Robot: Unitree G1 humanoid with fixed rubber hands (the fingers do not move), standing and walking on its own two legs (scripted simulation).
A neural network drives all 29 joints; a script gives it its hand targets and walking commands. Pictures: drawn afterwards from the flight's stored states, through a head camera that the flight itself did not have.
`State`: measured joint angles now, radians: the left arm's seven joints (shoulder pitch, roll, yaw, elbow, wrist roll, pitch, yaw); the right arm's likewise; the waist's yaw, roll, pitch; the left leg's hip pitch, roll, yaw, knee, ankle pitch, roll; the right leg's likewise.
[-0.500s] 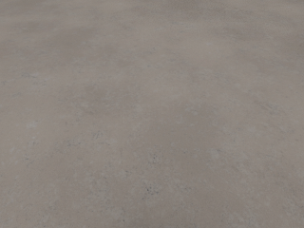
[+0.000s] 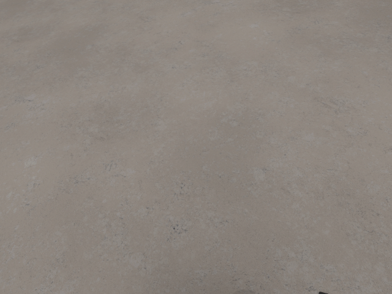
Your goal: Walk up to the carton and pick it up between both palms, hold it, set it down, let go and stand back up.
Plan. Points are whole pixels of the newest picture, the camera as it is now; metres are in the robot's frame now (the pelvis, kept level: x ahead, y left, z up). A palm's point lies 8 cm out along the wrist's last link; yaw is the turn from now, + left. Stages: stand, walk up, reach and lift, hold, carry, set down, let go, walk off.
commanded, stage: walk up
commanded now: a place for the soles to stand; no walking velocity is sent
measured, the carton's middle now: out of the picture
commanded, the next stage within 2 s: none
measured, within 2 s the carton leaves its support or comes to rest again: neither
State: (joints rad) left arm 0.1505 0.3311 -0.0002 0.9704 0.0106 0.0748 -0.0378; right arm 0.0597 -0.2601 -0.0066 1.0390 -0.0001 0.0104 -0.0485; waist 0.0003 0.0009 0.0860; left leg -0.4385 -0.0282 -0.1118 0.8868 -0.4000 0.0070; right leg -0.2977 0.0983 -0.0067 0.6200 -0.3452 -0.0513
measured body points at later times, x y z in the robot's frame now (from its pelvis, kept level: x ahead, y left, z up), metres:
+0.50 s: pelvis +0.00 -0.25 +0.00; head +0.08 -0.33 +0.43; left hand +0.12 +0.01 -0.12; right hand +0.07 -0.54 -0.18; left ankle -0.01 -0.03 -0.65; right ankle -0.04 -0.29 -0.73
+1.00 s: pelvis +0.01 -0.56 -0.05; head +0.11 -0.65 +0.38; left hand +0.28 -0.32 -0.13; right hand +0.02 -0.88 -0.23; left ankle +0.03 -0.23 -0.70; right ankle +0.05 -0.73 -0.74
